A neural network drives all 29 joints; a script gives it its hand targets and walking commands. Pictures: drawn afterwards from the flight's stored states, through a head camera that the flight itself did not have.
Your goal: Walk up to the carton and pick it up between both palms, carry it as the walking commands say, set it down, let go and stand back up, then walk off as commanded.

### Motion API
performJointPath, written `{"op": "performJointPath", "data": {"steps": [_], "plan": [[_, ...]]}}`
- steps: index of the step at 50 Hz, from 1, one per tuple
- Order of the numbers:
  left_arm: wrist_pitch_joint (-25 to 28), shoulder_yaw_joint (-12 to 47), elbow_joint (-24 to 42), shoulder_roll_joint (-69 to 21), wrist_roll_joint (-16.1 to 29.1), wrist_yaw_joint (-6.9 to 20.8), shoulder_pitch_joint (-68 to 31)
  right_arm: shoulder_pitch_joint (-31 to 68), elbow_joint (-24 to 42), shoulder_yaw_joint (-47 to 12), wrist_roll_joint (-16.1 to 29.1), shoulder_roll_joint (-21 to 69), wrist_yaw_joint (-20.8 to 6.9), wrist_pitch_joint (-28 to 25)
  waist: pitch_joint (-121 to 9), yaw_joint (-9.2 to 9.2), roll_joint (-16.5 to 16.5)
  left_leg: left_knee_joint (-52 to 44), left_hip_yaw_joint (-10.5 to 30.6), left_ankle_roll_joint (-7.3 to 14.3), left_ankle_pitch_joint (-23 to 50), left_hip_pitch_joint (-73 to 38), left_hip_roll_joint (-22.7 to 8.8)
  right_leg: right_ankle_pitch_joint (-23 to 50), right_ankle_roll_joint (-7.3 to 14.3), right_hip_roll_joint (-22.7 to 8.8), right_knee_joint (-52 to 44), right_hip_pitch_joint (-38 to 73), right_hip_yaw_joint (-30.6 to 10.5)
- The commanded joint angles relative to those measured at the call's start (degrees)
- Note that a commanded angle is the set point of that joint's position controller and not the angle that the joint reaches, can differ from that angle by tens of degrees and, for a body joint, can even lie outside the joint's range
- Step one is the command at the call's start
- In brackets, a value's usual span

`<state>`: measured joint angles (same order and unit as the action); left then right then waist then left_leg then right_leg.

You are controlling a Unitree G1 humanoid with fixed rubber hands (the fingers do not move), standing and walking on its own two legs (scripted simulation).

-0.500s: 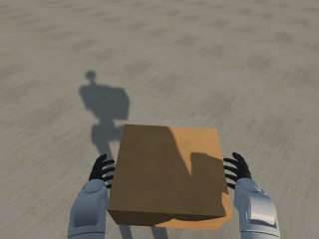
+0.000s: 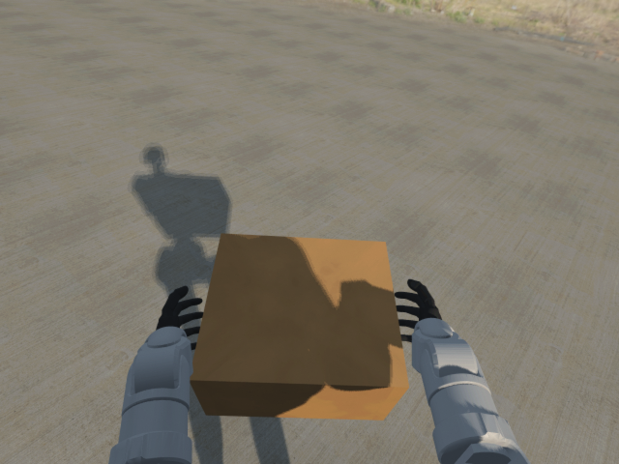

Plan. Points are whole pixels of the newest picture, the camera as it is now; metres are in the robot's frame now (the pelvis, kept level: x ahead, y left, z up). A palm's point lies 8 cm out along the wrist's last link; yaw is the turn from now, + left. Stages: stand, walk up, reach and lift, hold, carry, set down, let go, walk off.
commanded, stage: hold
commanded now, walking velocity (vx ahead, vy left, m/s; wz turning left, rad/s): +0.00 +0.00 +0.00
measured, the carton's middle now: (300, 324) +0.36 +0.07 -0.03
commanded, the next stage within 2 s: set down in 0.06 s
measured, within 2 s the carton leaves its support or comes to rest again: neither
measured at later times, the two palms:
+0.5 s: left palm (205, 365) +0.27 +0.20 -0.05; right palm (444, 379) +0.29 -0.16 -0.02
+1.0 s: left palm (207, 363) +0.30 +0.21 -0.10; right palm (426, 395) +0.31 -0.16 -0.11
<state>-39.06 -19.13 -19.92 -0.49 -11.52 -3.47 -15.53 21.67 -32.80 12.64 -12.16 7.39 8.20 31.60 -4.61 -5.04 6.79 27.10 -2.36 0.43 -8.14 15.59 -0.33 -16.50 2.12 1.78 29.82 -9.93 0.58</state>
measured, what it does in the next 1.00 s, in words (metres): stands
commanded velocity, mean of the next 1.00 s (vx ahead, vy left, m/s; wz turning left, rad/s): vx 0.00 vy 0.00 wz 0.00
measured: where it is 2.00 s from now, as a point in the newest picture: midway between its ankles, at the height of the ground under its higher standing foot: outside the picture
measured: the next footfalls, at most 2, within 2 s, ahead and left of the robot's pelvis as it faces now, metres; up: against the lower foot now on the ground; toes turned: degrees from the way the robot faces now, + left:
none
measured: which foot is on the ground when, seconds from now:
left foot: down 0.00-1.00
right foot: down 0.00-1.00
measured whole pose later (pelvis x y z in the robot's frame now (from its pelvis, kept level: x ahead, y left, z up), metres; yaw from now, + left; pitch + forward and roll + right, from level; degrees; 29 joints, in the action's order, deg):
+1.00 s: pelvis -0.01 -0.02 -0.04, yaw -3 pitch +19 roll +1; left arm -18.3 -23.8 -33.3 1.7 -12.1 4.3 -23.5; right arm 20.9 -31.7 16.0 -8.6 6.3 4.0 16.7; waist -4.1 -5.1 2.2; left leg 42.9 2.4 0.5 -11.5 50.6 0.2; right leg -20.2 3.3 4.5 48.1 -46.8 -1.0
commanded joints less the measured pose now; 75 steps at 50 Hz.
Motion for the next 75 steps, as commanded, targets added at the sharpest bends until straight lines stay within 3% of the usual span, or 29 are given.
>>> {"op": "performJointPath", "data": {"steps": [1, 4, 7, 9, 13, 15, 16, 18, 26, 32, 33, 39, 43, 45, 49, 53, 56, 58, 60, 63, 64, 66, 68, 70, 71, 72, 73, 74, 75], "plan": [[3.8, 41.1, 10.1, -61.8, 17.8, 22.2, -46.5, 28.7, 7.0, -24.1, 10.5, 51.2, -28.3, -3.4, -20.5, 8.43, -15.3, -5.8, 5.7, -4.4, 12.2, -26.2, 1.0, 11.7, 1.8, -0.5, -9.6, -9.5, -7.2], [0.3, 38.2, 3.7, -62.2, 14.7, 21.5, -32.6, 18.5, 4.6, -19.9, 11.7, 48.4, -28.8, 0.2, -13.6, 9.4, -15.6, -8.6, 6.9, -4.5, 17.7, -28.0, 0.7, 12.5, 3.0, 1.7, -13.2, -9.4, -5.5], [0.5, 30.1, -2.2, -58.1, 10.7, 20.4, -28.0, 23.5, 5.7, -18.0, 10.4, 44.2, -30.2, 0.2, -5.9, 5.37, -10.4, -10.9, 7.3, -3.3, 9.9, -23.2, 0.2, 7.1, 2.3, 1.6, -13.3, -8.4, -5.8], [1.7, 26.8, -3.5, -59.0, 9.3, 19.1, -24.2, 31.8, 11.8, -23.2, 12.1, 43.0, -31.7, -0.4, -2.0, -0.41, -4.6, -11.9, 7.5, -1.8, 7.4, -21.1, -0.1, 4.3, 1.7, 1.6, -13.1, -8.1, -5.3], [7.3, 30.6, 6.1, -59.4, 11.9, 17.3, -30.2, 40.7, 19.8, -31.9, 16.7, 46.7, -33.0, -4.6, -10.0, -4.32, 0.2, -7.2, 7.5, -0.4, 10.2, -26.7, 0.9, 3.5, 2.0, 0.8, -11.5, -10.2, -7.7], [9.8, 26.3, 1.1, -58.4, 11.3, 16.6, -28.8, 46.4, 22.4, -33.6, 16.3, 45.0, -32.3, -7.3, -11.8, -5.52, 3.5, -5.9, 8.0, 0.7, 8.2, -26.5, 1.1, 2.6, 1.4, 0.6, -9.6, -11.3, -8.2], [10.8, 28.2, 5.0, -58.1, 11.9, 16.2, -31.6, 43.5, 20.7, -32.6, 15.8, 45.5, -31.8, -7.9, -11.0, -4.0, 1.5, -5.3, 7.7, 0.2, 7.7, -27.3, 1.2, 2.6, 2.1, 0.4, -9.2, -12.5, -8.0], [14.6, 31.5, 10.9, -57.6, 13.4, 14.8, -32.8, 43.3, 22.4, -36.6, 19.1, 46.7, -31.7, -11.1, -21.5, -6.44, 0.1, -2.2, 8.8, 0.3, 17.2, -31.5, 0.9, 7.2, 1.6, 1.1, -6.8, -13.4, -9.0], [20.1, 40.9, 9.5, -55.2, 11.2, 15.5, -37.3, 26.5, 6.8, -25.7, 10.3, 44.1, -27.5, -17.8, -32.0, 2.3, -15.5, 6.9, 9.1, -3.4, 27.4, -27.7, 1.2, 10.3, 3.1, 2.9, -0.9, -30.4, -7.0], [20.6, 40.4, 4.4, -51.3, 11.0, 18.9, -37.6, 22.7, 1.9, -23.9, 7.4, 47.3, -24.6, -16.9, -32.5, 4.34, -13.4, 9.7, 6.4, -1.6, 22.6, -14.4, 3.4, 16.5, 1.5, 3.5, 0.2, -24.8, -7.4], [20.5, 39.1, 1.7, -51.0, 10.8, 20.1, -35.6, 24.9, 5.2, -22.3, 6.5, 45.0, -23.4, -16.7, -31.8, 7.51, -13.8, 10.3, 6.6, -0.6, 22.2, -12.1, 3.4, 19.7, 1.1, 2.1, 1.2, -22.2, -8.7], [23.7, 32.3, 0.9, -44.3, 10.1, 23.3, -40.4, 29.7, 5.2, -28.9, 9.8, 53.5, -22.4, -17.2, -35.4, -0.59, -7.1, 13.0, 4.4, 2.3, 12.0, 11.1, 5.6, 32.1, -1.8, -1.3, 6.3, -10.9, -12.7], [25.1, 22.7, -6.6, -41.3, 7.5, 24.7, -40.0, 37.9, 5.7, -28.9, 9.6, 51.2, -21.9, -18.0, -28.7, -2.01, 2.5, 14.6, 5.4, 4.0, 1.3, 23.0, 4.7, 19.7, -3.4, -1.7, 7.7, -16.0, -13.9], [25.3, 24.9, -8.0, -43.3, 9.2, 24.9, -44.3, 44.2, 9.1, -29.7, 11.8, 49.1, -20.9, -19.5, -32.2, -0.76, 1.7, 16.4, 6.1, 4.0, 3.9, 19.0, 4.7, 19.1, -4.2, -2.0, 9.0, -20.0, -14.1], [26.1, 25.8, -5.9, -44.9, 11.6, 25.1, -48.8, 53.4, 17.9, -38.2, 15.2, 49.7, -19.1, -20.4, -49.6, -5.41, 0.0, 19.3, 5.3, 3.7, 3.6, 21.6, 5.9, 15.0, -3.4, -0.6, 14.6, -13.4, -12.3], [24.0, 28.6, -6.2, -46.1, 11.5, 24.0, -48.7, 45.2, 8.5, -33.5, 13.0, 48.8, -19.2, -18.6, -48.5, -1.34, -4.3, 22.3, 5.6, 2.4, 4.7, 17.5, 5.3, 8.8, -1.8, 1.3, 16.2, -26.5, -9.0], [25.2, 30.9, 0.9, -45.1, 12.6, 22.9, -55.8, 49.8, 8.6, -35.3, 16.5, 51.1, -20.8, -18.9, -57.6, -5.44, -8.8, 25.3, 4.1, 1.9, 9.4, 15.8, 5.4, 11.2, -2.1, 2.2, 19.7, -30.5, -8.8], [24.5, 29.4, -2.5, -45.8, 11.3, 22.2, -52.9, 50.1, 4.5, -32.9, 16.3, 52.2, -21.8, -18.5, -54.7, -6.03, -6.1, 26.8, 4.2, 1.6, 8.6, 20.5, 5.4, 9.7, -2.1, 3.0, 20.7, -36.4, -8.4], [22.5, 28.3, -10.5, -49.6, 9.3, 22.8, -46.6, 47.8, 3.5, -29.6, 13.9, 50.2, -21.9, -18.2, -52.9, -2.6, -7.7, 27.7, 4.0, 1.3, 9.1, 25.2, 5.7, 10.6, -2.2, 3.0, 21.6, -38.4, -7.2], [23.4, 31.6, -4.0, -50.6, 11.9, 21.6, -47.9, 49.6, 5.7, -32.6, 16.7, 49.0, -23.5, -19.3, -60.2, -5.43, -9.9, 29.7, 3.4, 0.5, 16.0, 19.5, 6.0, 13.4, -2.1, 4.1, 24.2, -39.3, -6.0], [23.7, 34.9, -1.1, -51.5, 13.0, 21.3, -53.8, 49.5, 6.4, -30.4, 16.0, 49.5, -23.4, -19.5, -63.0, -0.7, -11.6, 30.4, 5.0, 0.0, 15.6, 17.4, 5.3, 13.6, -1.2, 4.3, 25.5, -43.9, -5.1], [23.9, 35.0, 0.9, -51.0, 14.6, 20.7, -56.5, 46.3, 1.1, -28.5, 14.3, 47.9, -24.1, -19.0, -61.9, 1.52, -11.0, 31.6, 4.7, -1.2, 17.0, 19.8, 5.1, 15.3, -0.5, 4.7, 24.9, -46.0, -5.7], [23.9, 34.9, 1.1, -50.3, 14.2, 19.4, -55.9, 48.2, -1.3, -28.0, 15.8, 47.0, -25.0, -19.1, -61.0, -0.59, -11.9, 32.4, 5.5, -1.8, 19.7, 15.7, 5.3, 11.0, -0.8, 6.0, 27.2, -55.2, -3.3], [23.5, 34.4, -2.0, -52.3, 14.8, 18.8, -54.6, 45.7, -0.8, -23.4, 11.9, 44.6, -24.9, -20.0, -59.2, 4.58, -11.2, 32.3, 7.4, -2.5, 16.3, 17.4, 4.8, 8.5, 0.2, 6.0, 26.7, -57.5, -3.1], [24.3, 37.8, 5.9, -52.8, 17.3, 17.8, -59.1, 45.5, -2.3, -24.5, 13.7, 45.7, -25.8, -20.6, -66.3, 4.15, -12.8, 34.4, 8.6, -3.8, 21.8, 12.1, 4.8, 9.2, 0.5, 6.7, 29.6, -62.3, -1.8], [23.2, 35.6, -0.7, -52.8, 15.1, 17.2, -53.7, 48.2, -2.6, -23.5, 14.2, 40.9, -26.4, -20.6, -62.4, 2.85, -14.1, 34.2, 9.0, -4.0, 20.7, 11.5, 4.2, 6.4, 0.9, 6.8, 30.3, -68.5, -1.6], [23.6, 37.8, 1.0, -54.7, 17.5, 16.4, -58.2, 50.6, 0.9, -23.3, 14.5, 40.2, -26.3, -20.9, -63.6, 6.55, -13.5, 34.9, 12.4, -4.4, 16.6, 7.9, 3.7, 2.7, 1.1, 6.4, 31.4, -71.8, -2.2], [23.4, 37.9, -0.5, -55.7, 16.4, 15.7, -55.5, 52.1, 2.7, -26.1, 15.9, 40.9, -26.7, -21.6, -65.3, 3.24, -13.5, 34.9, 11.1, -4.2, 17.5, 7.1, 4.5, 3.4, 1.2, 6.8, 32.1, -71.5, -1.5], [23.5, 36.0, -1.2, -53.5, 15.0, 15.7, -56.0, 53.4, 3.1, -24.3, 15.1, 39.3, -26.7, -21.8, -62.0, 4.37, -13.2, 36.0, 11.2, -4.3, 19.1, 9.9, 4.0, 4.9, 1.0, 6.6, 32.5, -74.5, -1.6]]}}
